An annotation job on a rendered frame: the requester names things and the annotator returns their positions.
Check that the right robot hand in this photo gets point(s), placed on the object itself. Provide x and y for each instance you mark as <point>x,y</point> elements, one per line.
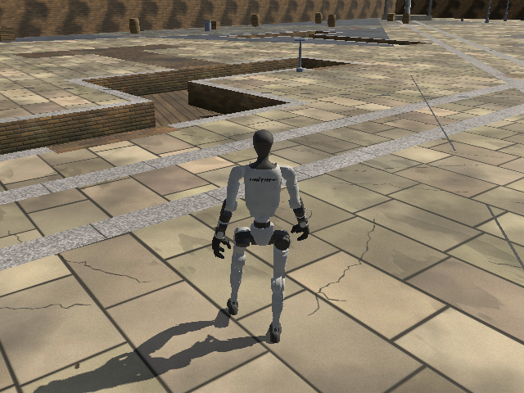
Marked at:
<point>298,229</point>

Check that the left robot shin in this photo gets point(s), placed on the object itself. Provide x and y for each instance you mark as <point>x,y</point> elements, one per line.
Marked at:
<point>235,279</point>

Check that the right robot thigh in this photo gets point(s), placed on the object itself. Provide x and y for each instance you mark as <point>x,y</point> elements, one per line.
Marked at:
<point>281,243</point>

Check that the robot right forearm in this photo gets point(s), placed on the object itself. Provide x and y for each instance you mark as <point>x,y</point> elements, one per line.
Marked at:
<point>300,215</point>

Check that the left robot upper arm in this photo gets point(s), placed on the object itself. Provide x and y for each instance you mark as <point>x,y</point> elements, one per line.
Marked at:
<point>233,186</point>

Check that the robot left forearm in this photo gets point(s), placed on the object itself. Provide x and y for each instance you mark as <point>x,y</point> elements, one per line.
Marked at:
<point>223,222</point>

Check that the left robot hand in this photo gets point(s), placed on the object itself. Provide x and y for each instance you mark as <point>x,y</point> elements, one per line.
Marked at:
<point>216,247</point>

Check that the right robot upper arm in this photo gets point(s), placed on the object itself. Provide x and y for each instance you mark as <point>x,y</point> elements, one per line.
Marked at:
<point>292,186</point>

